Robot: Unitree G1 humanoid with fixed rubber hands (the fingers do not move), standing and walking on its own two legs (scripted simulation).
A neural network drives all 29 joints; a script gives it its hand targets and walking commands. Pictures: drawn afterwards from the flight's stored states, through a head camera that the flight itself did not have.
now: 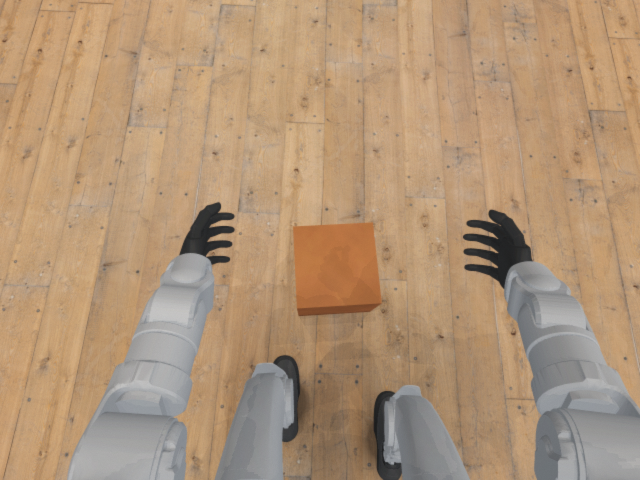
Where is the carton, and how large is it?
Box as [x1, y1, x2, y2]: [293, 222, 381, 315]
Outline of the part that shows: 372,222 293,226 296,300 298,315 369,311 381,303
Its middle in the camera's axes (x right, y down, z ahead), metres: +0.04 +0.09 +1.02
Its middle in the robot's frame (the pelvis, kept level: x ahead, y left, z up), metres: +0.47 -0.01 -0.60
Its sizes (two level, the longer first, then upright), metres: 0.200 0.198 0.181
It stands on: the floor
